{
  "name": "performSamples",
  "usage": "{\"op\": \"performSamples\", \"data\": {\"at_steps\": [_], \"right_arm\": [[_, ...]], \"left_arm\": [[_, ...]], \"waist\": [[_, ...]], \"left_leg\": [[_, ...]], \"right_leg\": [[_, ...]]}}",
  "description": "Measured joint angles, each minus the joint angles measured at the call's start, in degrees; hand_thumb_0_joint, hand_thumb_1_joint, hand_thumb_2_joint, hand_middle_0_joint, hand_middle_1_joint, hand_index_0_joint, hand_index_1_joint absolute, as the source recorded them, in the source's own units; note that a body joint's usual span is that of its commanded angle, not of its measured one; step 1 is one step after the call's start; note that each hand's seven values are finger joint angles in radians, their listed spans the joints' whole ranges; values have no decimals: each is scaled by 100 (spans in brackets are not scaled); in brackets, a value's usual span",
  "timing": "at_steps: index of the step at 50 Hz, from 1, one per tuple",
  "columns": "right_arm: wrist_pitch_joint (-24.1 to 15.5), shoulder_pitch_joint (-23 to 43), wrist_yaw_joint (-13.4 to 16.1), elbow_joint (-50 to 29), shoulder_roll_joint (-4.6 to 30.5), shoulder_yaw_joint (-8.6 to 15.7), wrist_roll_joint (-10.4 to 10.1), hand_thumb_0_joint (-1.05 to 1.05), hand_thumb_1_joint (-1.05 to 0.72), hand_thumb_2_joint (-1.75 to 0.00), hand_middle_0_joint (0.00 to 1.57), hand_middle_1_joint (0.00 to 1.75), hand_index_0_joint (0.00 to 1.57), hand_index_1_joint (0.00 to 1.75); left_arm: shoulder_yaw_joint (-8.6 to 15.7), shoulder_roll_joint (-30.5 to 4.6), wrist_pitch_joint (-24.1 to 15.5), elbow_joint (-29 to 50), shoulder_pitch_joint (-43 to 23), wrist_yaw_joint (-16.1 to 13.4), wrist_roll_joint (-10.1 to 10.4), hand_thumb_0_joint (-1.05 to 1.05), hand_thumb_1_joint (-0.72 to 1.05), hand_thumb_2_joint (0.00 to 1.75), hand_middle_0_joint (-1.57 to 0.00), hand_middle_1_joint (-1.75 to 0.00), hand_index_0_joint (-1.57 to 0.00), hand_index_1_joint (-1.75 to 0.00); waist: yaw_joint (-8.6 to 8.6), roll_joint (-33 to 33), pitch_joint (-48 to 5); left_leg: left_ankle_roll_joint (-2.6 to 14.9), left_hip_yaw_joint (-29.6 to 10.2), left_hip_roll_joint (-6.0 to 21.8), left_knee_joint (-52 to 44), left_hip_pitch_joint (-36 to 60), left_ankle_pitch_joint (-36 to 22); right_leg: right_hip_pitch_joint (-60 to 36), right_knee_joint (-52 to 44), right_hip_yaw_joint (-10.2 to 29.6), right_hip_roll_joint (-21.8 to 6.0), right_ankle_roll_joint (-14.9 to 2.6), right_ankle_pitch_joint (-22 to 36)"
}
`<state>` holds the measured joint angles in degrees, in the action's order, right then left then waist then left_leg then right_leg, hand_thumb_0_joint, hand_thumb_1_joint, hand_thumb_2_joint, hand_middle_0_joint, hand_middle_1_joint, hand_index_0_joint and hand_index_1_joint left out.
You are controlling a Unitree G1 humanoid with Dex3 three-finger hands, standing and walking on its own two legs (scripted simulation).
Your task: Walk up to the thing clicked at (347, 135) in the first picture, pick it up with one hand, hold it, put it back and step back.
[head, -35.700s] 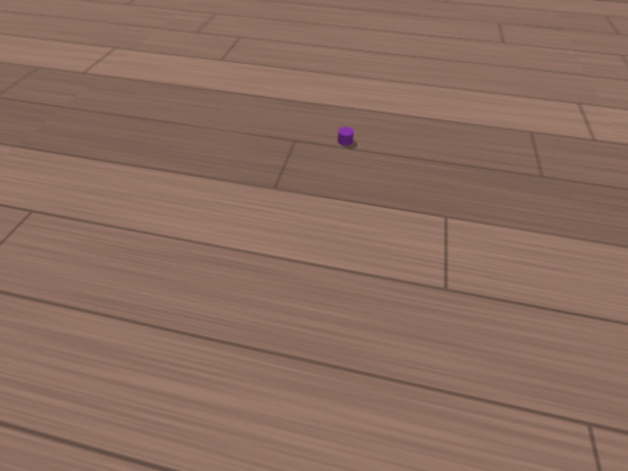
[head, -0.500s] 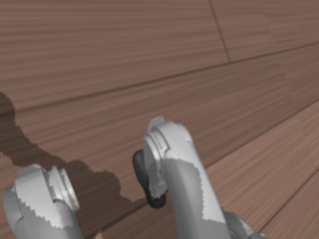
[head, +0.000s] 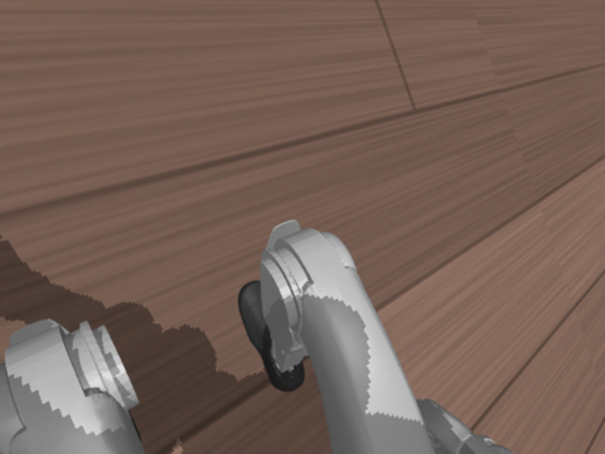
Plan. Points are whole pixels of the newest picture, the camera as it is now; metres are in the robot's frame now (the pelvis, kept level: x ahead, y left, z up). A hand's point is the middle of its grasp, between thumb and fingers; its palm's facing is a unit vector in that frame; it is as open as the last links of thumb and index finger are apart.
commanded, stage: rest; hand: left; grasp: from above
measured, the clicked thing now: out of the picture +0.48 +0.31 -0.27
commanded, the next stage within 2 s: open in 0.06 s
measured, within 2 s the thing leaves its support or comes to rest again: rests again in 0.08 s
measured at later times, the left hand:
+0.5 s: hand out of the picture +0.47 +0.31 -0.25, palm faces -0.45 -0.16 -0.88, open 11.3 cm
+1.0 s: hand out of the picture +0.47 +0.30 -0.25, palm faces -0.45 -0.16 -0.88, open 13.7 cm
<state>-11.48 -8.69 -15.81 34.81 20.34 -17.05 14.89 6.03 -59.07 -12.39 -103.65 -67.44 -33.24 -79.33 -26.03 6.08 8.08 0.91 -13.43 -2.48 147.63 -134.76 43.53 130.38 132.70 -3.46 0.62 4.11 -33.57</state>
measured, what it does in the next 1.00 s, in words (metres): stands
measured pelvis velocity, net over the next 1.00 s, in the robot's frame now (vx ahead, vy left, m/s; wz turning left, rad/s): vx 0.00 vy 0.00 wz -0.01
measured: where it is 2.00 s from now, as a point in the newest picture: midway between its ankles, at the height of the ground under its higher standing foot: (209, 410)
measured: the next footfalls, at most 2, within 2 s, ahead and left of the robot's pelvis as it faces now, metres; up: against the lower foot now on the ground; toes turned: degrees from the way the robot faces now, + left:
none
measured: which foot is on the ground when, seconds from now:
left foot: down 0.00-1.00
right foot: down 0.00-1.00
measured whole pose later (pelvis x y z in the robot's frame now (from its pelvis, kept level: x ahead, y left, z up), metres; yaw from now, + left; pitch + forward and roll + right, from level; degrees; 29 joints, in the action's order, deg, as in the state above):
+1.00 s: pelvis +0.00 +0.00 +0.00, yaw -1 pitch +29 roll -17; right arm -12.2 -7.8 -15.2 33.0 21.0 -19.1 14.4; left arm 4.5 -61.3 -12.7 -102.4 -67.8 -32.4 -77.0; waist -26.2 7.2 10.3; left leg 0.9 -14.3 -2.2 146.9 -134.1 42.9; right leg 129.2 131.2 -4.5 0.6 4.6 -32.6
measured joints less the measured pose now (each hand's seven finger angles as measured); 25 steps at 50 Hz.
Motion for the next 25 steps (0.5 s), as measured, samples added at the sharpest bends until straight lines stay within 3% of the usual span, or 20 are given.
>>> {"op": "performSamples", "data": {"at_steps": [13,25], "right_arm": [[-96,123,-12,-79,44,-81,-16,0,-91,-91,21,30,21,30],[-76,83,28,-126,55,-127,-58,0,-90,-91,20,30,21,30]], "left_arm": [[-77,-106,-24,4,-94,-49,70,-1,-7,66,-48,-82,-66,-78],[-147,-142,-6,123,-40,28,167,0,-18,84,-36,-93,-42,-92]], "waist": [[21,61,87],[22,100,147]], "left_leg": [[-41,-69,2,14,50,33],[-27,-81,16,-28,69,28]], "right_leg": [[-38,-8,-48,2,52,5],[-75,-74,-75,0,38,19]]}}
